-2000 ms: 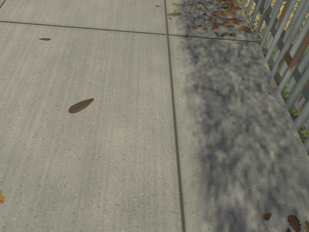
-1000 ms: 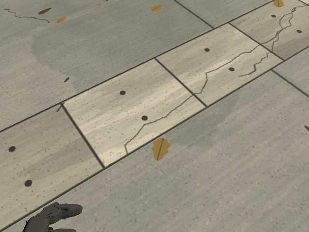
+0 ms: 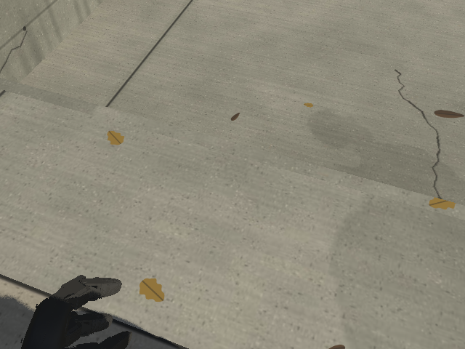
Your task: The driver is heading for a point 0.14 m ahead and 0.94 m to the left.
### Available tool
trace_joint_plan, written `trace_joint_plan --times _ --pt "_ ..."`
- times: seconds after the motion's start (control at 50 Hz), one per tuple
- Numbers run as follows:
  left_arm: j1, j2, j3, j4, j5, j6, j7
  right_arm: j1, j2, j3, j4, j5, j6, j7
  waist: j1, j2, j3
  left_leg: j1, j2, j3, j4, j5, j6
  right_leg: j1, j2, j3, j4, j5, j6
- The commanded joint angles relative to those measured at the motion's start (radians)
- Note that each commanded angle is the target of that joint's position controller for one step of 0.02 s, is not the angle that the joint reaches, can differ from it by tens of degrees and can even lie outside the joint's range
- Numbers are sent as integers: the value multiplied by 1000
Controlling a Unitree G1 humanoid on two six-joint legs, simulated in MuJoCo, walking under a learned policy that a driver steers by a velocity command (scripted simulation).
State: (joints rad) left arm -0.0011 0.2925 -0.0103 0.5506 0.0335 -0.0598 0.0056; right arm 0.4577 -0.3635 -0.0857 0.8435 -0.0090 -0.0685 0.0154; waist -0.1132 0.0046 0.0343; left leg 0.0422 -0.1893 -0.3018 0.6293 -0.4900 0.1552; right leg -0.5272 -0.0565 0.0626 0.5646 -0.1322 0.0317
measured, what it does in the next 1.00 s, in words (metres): walks ahead, turning left: left foot, then right foot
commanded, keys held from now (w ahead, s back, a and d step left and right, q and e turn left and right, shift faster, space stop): w+shift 0.50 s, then w+q+shift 0.10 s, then q+shift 0.28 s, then w+q+shift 0.12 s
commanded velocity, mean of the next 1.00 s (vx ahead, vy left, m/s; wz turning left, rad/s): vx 0.82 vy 0.00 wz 0.53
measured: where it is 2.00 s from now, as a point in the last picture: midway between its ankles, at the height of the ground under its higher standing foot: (13, 178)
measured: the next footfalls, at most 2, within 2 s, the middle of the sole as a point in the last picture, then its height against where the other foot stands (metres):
left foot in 0.40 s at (184, 320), level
right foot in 0.80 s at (195, 187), level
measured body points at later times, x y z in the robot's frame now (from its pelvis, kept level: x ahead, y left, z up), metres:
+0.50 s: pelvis +0.46 +0.04 +0.01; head +0.49 +0.05 +0.46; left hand +0.38 +0.29 -0.13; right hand +0.69 -0.17 -0.09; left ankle +0.51 +0.10 -0.71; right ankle +0.28 -0.15 -0.58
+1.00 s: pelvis +0.83 +0.09 +0.02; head +0.85 +0.13 +0.46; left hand +0.85 +0.38 -0.09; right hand +1.08 -0.11 -0.08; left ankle +0.72 +0.17 -0.59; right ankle +0.97 +0.04 -0.71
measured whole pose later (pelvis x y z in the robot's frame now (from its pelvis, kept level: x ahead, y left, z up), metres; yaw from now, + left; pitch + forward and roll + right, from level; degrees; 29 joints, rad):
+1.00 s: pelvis +0.83 +0.09 +0.02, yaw +34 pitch +0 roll -2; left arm 0.12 0.22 0.02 0.66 0.03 -0.06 0.01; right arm 0.23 -0.33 -0.07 0.71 0.06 0.05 -0.03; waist -0.02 -0.02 0.11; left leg -0.57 0.05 -0.03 1.39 -0.46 -0.03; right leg -0.37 -0.04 -0.15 0.52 -0.14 -0.03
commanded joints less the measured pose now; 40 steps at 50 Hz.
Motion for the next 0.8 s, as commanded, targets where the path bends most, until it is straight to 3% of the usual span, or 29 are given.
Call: trace_joint_plan --times 0.02,0.04,0.06,0.08,0.14,0.18,0.22,0.24,0.3,0.32,0.36,0.38,0.4,0.42,0.44,0.46,0.48,0.5,0.52,0.54,0.56,0.6,0.62,0.66,0.72,0.74,0.76,0.78,0.8 --pt "530 345 123 83 42 -4 33 -70 34 28 -184 34 -33 -5 218 -468 -449 -727 -8 112 787 -7 -37 991 -440 763 -274 -590 -140" --pt "389 254 122 61 29 3 22 -105 -37 32 -151 -2 -18 -16 201 -320 -305 -835 98 146 841 104 -24 845 -403 831 -327 -772 -180" --pt "325 161 101 61 19 5 16 -175 -64 26 -141 -25 -7 -5 196 -167 -172 -836 156 169 798 186 -28 706 -345 643 -308 -700 -184" --pt "320 118 91 89 21 4 8 -219 -51 28 -145 -37 -1 11 184 -60 -84 -807 184 180 746 214 -34 582 -296 496 -305 -525 -177" --pt "387 72 74 192 12 -27 -9 -278 29 54 -187 -40 22 45 138 -79 8 -792 205 146 655 186 -43 438 -223 262 -344 -261 -156" --pt "399 78 72 223 -5 -46 -21 -340 37 64 -225 -42 27 53 119 -81 40 -845 202 143 575 233 -49 425 -220 164 -395 -114 -160" --pt "390 99 74 238 -8 -55 -23 -433 19 72 -272 -42 24 61 106 -80 71 -838 205 177 418 322 -59 393 -198 28 -452 36 -157" --pt "387 98 72 241 -10 -56 -27 -467 19 78 -281 -38 21 69 105 -62 66 -772 202 229 322 381 -59 366 -162 -53 -477 97 -147" --pt "441 141 75 276 -23 -60 -31 -559 36 94 -301 -33 14 87 121 -47 109 -544 185 365 96 479 -26 311 -169 -153 -582 325 -148" --pt "457 162 77 288 -24 -56 -29 -540 25 90 -287 -31 16 80 109 -57 96 -505 161 389 67 464 -13 375 -164 -183 -541 524 -144" --pt "483 226 85 306 -25 -46 -12 -415 -14 74 -247 -41 17 55 31 -120 -17 -344 91 423 50 354 15 496 -189 -214 -311 1005 -131" --pt "466 250 88 308 -23 -33 -2 -230 -46 56 -190 -41 17 38 -63 -140 -116 -161 66 408 22 308 36 494 -193 -219 -80 1110 -124" --pt "432 245 84 294 -26 -19 3 -38 -88 34 -125 -42 17 20 -159 -118 -199 66 98 361 -68 322 56 390 -153 -225 218 988 -108" --pt "470 133 63 263 -4 -17 -6 33 -175 7 -95 -52 18 -3 -97 60 -299 301 321 97 -48 88 59 150 -65 -192 610 152 -103" --pt "566 77 51 209 -33 -20 -18 -8 -240 -8 -127 -43 24 -13 12 243 -456 439 554 -457 -214 -57 154 -117 76 -57 911 -361 -85" --pt "420 164 69 185 -26 -23 -8 -29 -191 -10 -113 -23 22 -18 -30 89 -354 382 496 -426 -290 11 144 -246 35 19 934 -272 -106" --pt "363 135 61 169 -29 -27 -10 -67 -144 0 -84 -15 10 -23 11 56 -179 240 471 -277 -306 148 139 -291 -3 -3 874 -203 -102" --pt "352 110 51 177 -17 -25 -12 -91 -100 5 -70 -18 -3 -23 52 -10 -86 87 433 -182 -330 264 124 -250 -37 -5 797 -191 -94" --pt "343 97 50 180 6 -15 -17 -124 -67 15 -61 -11 -10 -26 101 -31 -50 -39 366 -108 -356 297 93 -178 -66 -3 725 -185 -86" --pt "380 77 43 180 13 -2 -26 -130 -45 22 -52 -9 -16 -29 140 38 -47 -116 356 -94 -384 313 114 -125 -78 -5 684 -199 -67" --pt "348 75 43 169 19 7 -32 -112 -16 28 -39 0 -22 -28 145 36 -20 -158 330 -79 -411 321 129 -124 -90 -11 641 -229 -47" --pt "221 60 37 120 25 16 -42 -75 -8 27 -16 11 -30 -32 135 23 68 -223 313 -56 -489 283 161 -192 -107 -36 521 -228 -6" --pt "148 55 29 83 22 16 -43 -74 -17 25 -17 11 -35 -33 134 15 120 -262 301 -25 -498 484 163 -195 -95 -56 425 -157 15" --pt "101 26 11 55 14 2 -50 -109 -50 12 -20 15 -37 -27 153 2 112 -360 236 94 -447 865 108 -17 -41 -97 222 72 8" --pt "91 47 15 53 -5 -3 -37 -45 -93 -7 2 36 -35 -16 117 27 23 -326 212 104 -355 1031 30 224 72 -120 71 303 -32" --pt "-8 84 55 -7 -50 -42 -9 47 -7 14 20 83 -23 -45 103 -81 12 -325 222 9 -259 834 -8 301 110 -34 -59 308 -18" --pt "34 104 67 -13 -58 -50 5 39 -59 7 27 73 -9 -58 157 -39 -31 -279 223 -7 -195 855 -24 357 126 -44 -94 324 -8" --pt "139 128 83 3 -50 -56 15 -25 -105 -7 11 61 7 -66 239 27 -81 -291 188 12 -38 873 -65 481 109 -51 -124 397 -13" --pt "321 153 94 43 -34 -54 25 -86 -86 -2 -29 43 17 -73 329 61 -197 -379 131 39 207 769 -126 712 19 -16 -61 579 -27"
Keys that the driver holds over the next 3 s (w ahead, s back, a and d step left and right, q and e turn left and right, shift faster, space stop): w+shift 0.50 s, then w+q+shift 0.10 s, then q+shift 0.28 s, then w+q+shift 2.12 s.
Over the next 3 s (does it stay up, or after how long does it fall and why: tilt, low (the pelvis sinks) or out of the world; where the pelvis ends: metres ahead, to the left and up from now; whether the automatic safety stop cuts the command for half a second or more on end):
stays up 0.75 1.58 -0.01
